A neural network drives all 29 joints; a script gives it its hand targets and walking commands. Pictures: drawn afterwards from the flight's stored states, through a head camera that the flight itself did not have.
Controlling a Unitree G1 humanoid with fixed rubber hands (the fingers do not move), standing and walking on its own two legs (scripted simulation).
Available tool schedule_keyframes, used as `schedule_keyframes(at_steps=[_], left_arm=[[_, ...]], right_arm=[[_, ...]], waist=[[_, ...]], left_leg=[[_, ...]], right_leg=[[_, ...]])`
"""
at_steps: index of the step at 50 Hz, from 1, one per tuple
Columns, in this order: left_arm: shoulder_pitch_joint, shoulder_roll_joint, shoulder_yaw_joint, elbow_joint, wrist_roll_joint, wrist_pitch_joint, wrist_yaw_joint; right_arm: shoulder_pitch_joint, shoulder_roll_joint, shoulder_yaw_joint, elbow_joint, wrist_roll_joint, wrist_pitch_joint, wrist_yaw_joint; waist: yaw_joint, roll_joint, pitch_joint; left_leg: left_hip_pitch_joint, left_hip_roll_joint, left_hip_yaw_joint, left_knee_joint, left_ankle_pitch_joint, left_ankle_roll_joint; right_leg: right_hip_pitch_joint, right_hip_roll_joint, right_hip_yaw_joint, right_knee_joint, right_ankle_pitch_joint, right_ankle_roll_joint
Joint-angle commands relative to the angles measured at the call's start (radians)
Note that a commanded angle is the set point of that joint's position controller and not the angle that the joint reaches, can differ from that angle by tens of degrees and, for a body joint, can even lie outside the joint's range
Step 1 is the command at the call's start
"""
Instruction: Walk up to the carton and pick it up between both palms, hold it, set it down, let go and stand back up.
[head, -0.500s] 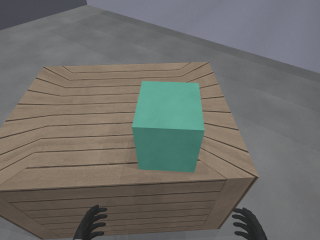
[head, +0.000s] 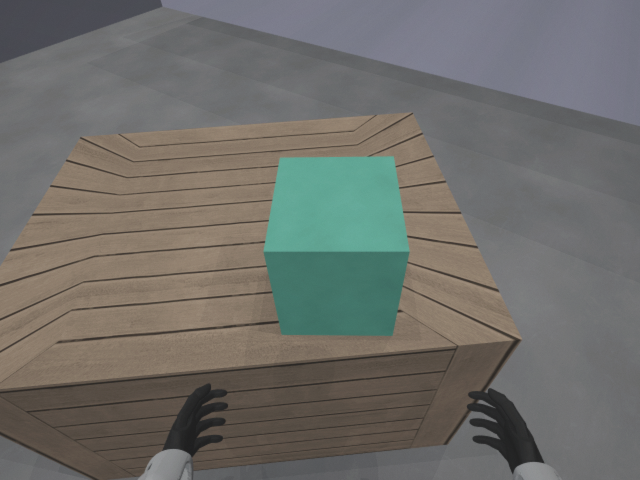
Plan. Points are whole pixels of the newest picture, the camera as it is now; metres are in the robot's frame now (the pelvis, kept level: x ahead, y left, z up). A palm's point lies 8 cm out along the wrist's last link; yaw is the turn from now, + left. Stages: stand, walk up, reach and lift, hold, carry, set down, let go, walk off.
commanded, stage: let go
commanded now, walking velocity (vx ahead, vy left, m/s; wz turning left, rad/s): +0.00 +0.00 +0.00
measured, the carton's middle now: (336, 247) +0.51 +0.02 -0.04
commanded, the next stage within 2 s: stand in 0.20 s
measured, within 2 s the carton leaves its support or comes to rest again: neither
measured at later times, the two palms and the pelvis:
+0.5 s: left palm out of the picture +0.05 +0.25 -0.12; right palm out of the picture +0.06 -0.25 -0.13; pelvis +0.00 +0.00 -0.01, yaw +2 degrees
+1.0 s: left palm out of the picture -0.05 +0.21 -0.15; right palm out of the picture -0.04 -0.20 -0.15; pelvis -0.01 +0.01 +0.00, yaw +3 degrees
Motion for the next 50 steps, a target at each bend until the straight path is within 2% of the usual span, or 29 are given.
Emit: schedule_keyframes(at_steps=[1, 3, 5, 7, 10, 11, 12, 13, 14, 16, 17, 19, 21, 22, 23, 26, 28, 32, 33, 34, 35, 36, 39, 42, 43, 44, 46, 47, 50], left_arm=[[-0.011, 0.106, 0.043, -0.123, 0.026, -0.015, -0.003], [-0.032, 0.113, 0.057, -0.166, 0.017, -0.038, 0.010], [-0.017, 0.117, 0.040, -0.155, 0.027, -0.032, 0.014], [-0.031, 0.127, 0.037, -0.181, 0.025, -0.035, 0.020], [-0.028, 0.131, 0.033, -0.170, 0.015, -0.022, 0.024], [0.128, 0.155, 0.074, -0.048, 0.106, -0.029, 0.014], [0.164, 0.162, 0.077, -0.025, 0.077, -0.021, 0.008], [0.176, 0.149, 0.066, -0.016, 0.064, -0.018, 0.010], [0.164, 0.150, 0.067, -0.013, 0.065, -0.024, 0.010], [0.198, 0.150, 0.065, 0.019, 0.054, -0.032, 0.014], [0.176, 0.151, 0.061, 0.034, 0.059, -0.032, 0.016], [0.199, 0.160, 0.065, 0.054, 0.068, -0.039, 0.021], [0.209, 0.169, 0.072, 0.090, 0.058, -0.041, 0.025], [0.176, 0.167, 0.071, 0.105, 0.065, -0.044, 0.028], [0.190, 0.145, 0.072, 0.124, 0.055, -0.043, 0.028], [0.240, 0.130, 0.070, 0.168, 0.054, -0.041, 0.034], [0.271, 0.107, 0.062, 0.229, 0.052, -0.044, 0.035], [0.295, 0.147, 0.071, 0.289, 0.052, -0.044, 0.044], [0.304, 0.138, 0.071, 0.303, 0.051, -0.043, 0.044], [0.329, 0.125, 0.066, 0.330, 0.048, -0.042, 0.046], [0.325, 0.098, 0.063, 0.345, 0.046, -0.043, 0.044], [0.309, 0.101, 0.066, 0.342, 0.045, -0.043, 0.044], [0.332, 0.075, 0.056, 0.387, 0.050, -0.040, 0.049], [0.330, 0.046, 0.045, 0.425, 0.051, -0.035, 0.046], [0.314, 0.016, 0.040, 0.435, 0.049, -0.029, 0.051], [0.364, 0.042, 0.039, 0.444, 0.051, -0.031, 0.047], [0.377, 0.036, 0.040, 0.475, 0.053, -0.030, 0.053], [0.346, 0.027, 0.036, 0.482, 0.059, -0.025, 0.053], [0.385, -0.020, 0.026, 0.509, 0.045, -0.031, 0.051]], right_arm=[[-0.052, -0.151, -0.042, -0.111, -0.004, -0.037, -0.007], [-0.070, -0.149, -0.043, -0.150, -0.007, -0.052, 0.002], [-0.037, -0.132, -0.062, -0.104, -0.032, -0.049, 0.007], [-0.056, -0.129, -0.059, -0.135, -0.040, -0.053, 0.014], [-0.048, -0.132, -0.060, -0.127, -0.039, -0.046, 0.010], [0.132, -0.217, -0.108, -0.021, -0.077, 0.115, -0.014], [0.178, -0.200, -0.098, -0.026, -0.089, 0.182, -0.013], [0.193, -0.214, -0.107, -0.031, -0.097, 0.212, -0.012], [0.165, -0.196, -0.116, -0.041, -0.093, 0.228, -0.009], [0.135, -0.186, -0.105, -0.058, -0.084, 0.232, -0.001], [0.145, -0.162, -0.105, -0.042, -0.082, 0.230, 0.002], [0.197, -0.143, -0.102, -0.007, -0.079, 0.228, -0.001], [0.211, -0.151, -0.107, 0.030, -0.074, 0.228, 0.000], [0.235, -0.151, -0.107, 0.044, -0.071, 0.229, -0.006], [0.243, -0.156, -0.105, 0.059, -0.079, 0.229, -0.009], [0.244, -0.176, -0.113, 0.081, -0.089, 0.232, -0.016], [0.272, -0.158, -0.115, 0.108, -0.079, 0.227, -0.016], [0.336, -0.144, -0.099, 0.164, -0.080, 0.229, -0.025], [0.343, -0.155, -0.107, 0.183, -0.080, 0.230, -0.028], [0.354, -0.132, -0.099, 0.198, -0.082, 0.233, -0.030], [0.348, -0.141, -0.100, 0.201, -0.080, 0.230, -0.030], [0.357, -0.128, -0.101, 0.210, -0.081, 0.227, -0.027], [0.369, -0.081, -0.082, 0.238, -0.078, 0.227, -0.034], [0.388, -0.051, -0.072, 0.267, -0.080, 0.232, -0.041], [0.406, -0.080, -0.078, 0.289, -0.082, 0.234, -0.041], [0.391, -0.087, -0.074, 0.291, -0.079, 0.233, -0.043], [0.387, -0.042, -0.062, 0.294, -0.075, 0.230, -0.042], [0.393, -0.064, -0.066, 0.302, -0.079, 0.227, -0.041], [0.395, -0.034, -0.054, 0.335, -0.077, 0.227, -0.049]], waist=[[0.011, -0.024, -0.112], [0.032, -0.017, -0.141], [-0.001, 0.010, -0.135], [0.014, 0.010, -0.125], [-0.001, -0.022, -0.102], [0.013, 0.065, -0.212], [0.010, 0.051, -0.129], [0.014, 0.021, -0.104], [0.003, 0.041, -0.117], [0.015, -0.037, -0.158], [-0.004, -0.005, -0.098], [0.000, 0.024, -0.118], [-0.002, -0.065, -0.073], [-0.023, -0.060, -0.008], [-0.014, -0.077, 0.022], [0.003, -0.012, 0.054], [0.003, 0.019, 0.051], [-0.010, -0.038, 0.037], [-0.022, 0.010, 0.083], [-0.013, -0.052, 0.057], [-0.012, -0.011, 0.062], [-0.012, -0.052, 0.020], [-0.013, 0.015, 0.010], [-0.020, -0.045, 0.110], [-0.028, 0.026, 0.111], [-0.003, 0.038, 0.095], [-0.013, 0.034, 0.079], [-0.018, -0.025, 0.130], [-0.001, -0.011, 0.159]], left_leg=[[0.186, -0.013, 0.009, -0.021, 0.421, -0.038], [0.157, -0.008, 0.003, -0.006, 0.443, -0.041], [0.166, 0.002, 0.009, -0.006, 0.418, -0.046], [0.152, -0.002, 0.018, -0.001, 0.400, -0.043], [0.149, -0.001, 0.017, -0.013, 0.359, -0.030], [0.023, 0.119, -0.081, 0.049, 0.585, -0.009], [-0.104, 0.111, -0.101, 0.020, 0.386, -0.005], [-0.116, 0.097, -0.097, 0.015, 0.275, 0.003], [-0.076, 0.095, -0.087, 0.026, 0.286, 0.000], [-0.037, 0.084, -0.080, 0.042, 0.209, -0.008], [-0.051, 0.083, -0.073, 0.020, 0.165, -0.012], [-0.093, 0.081, -0.096, 0.014, 0.176, -0.005], [-0.123, 0.077, -0.108, 0.000, 0.146, 0.001], [-0.136, 0.069, -0.112, -0.012, 0.126, 0.001], [-0.159, 0.080, -0.125, -0.030, 0.123, 0.013], [-0.144, 0.072, -0.121, -0.033, 0.191, 0.015], [-0.143, 0.068, -0.120, -0.057, 0.125, 0.014], [-0.120, 0.064, -0.136, -0.063, 0.111, 0.018], [-0.121, 0.049, -0.136, -0.073, 0.092, 0.028], [-0.103, 0.056, -0.129, -0.080, 0.080, 0.017], [-0.113, 0.061, -0.131, -0.069, 0.073, 0.019], [-0.122, 0.062, -0.134, -0.080, 0.085, 0.019], [-0.060, 0.066, -0.128, -0.075, 0.100, 0.023], [-0.155, 0.053, -0.135, -0.092, 0.048, 0.019], [-0.172, 0.045, -0.121, -0.103, 0.046, 0.019], [-0.134, 0.055, -0.137, -0.109, 0.050, 0.028], [-0.111, 0.056, -0.138, -0.114, 0.017, 0.028], [-0.146, 0.059, -0.155, -0.117, 0.033, 0.031], [-0.132, 0.058, -0.128, -0.099, 0.081, 0.032]], right_leg=[[-0.093, -0.006, -0.029, -0.078, 0.364, -0.001], [-0.088, -0.001, -0.027, -0.063, 0.344, -0.006], [-0.099, 0.001, -0.032, -0.066, 0.304, -0.008], [-0.125, 0.001, -0.031, -0.066, 0.285, -0.011], [-0.116, -0.005, -0.027, -0.068, 0.293, -0.007], [-0.019, -0.108, 0.036, 0.039, 0.387, 0.021], [0.002, -0.112, 0.035, 0.014, 0.219, 0.031], [-0.011, -0.114, 0.040, 0.010, 0.229, 0.033], [-0.037, -0.116, 0.044, 0.029, 0.331, 0.033], [-0.078, -0.120, 0.046, 0.027, 0.360, 0.026], [-0.139, -0.121, 0.059, 0.016, 0.312, 0.017], [-0.080, -0.133, 0.071, 0.011, 0.325, -0.005], [-0.079, -0.121, 0.051, -0.005, 0.301, -0.001], [-0.134, -0.121, 0.062, -0.022, 0.268, -0.004], [-0.141, -0.117, 0.055, -0.032, 0.180, -0.004], [-0.139, -0.120, 0.067, -0.043, 0.213, -0.002], [-0.127, -0.122, 0.069, -0.065, 0.159, -0.012], [-0.098, -0.116, 0.044, -0.076, 0.123, -0.007], [-0.126, -0.115, 0.055, -0.085, 0.125, -0.002], [-0.126, -0.109, 0.035, -0.086, 0.086, -0.006], [-0.109, -0.116, 0.040, -0.097, 0.084, -0.002], [-0.064, -0.111, 0.035, -0.084, 0.100, -0.004], [-0.107, -0.109, 0.034, -0.079, 0.093, -0.005], [-0.131, -0.096, 0.024, -0.072, 0.064, -0.002], [-0.098, -0.104, 0.040, -0.079, 0.078, -0.008], [-0.112, -0.114, 0.037, -0.075, 0.093, -0.002], [-0.135, -0.099, 0.030, -0.066, 0.062, -0.007], [-0.127, -0.096, 0.022, -0.054, 0.076, 0.000], [-0.169, -0.115, 0.038, -0.069, 0.084, -0.003]])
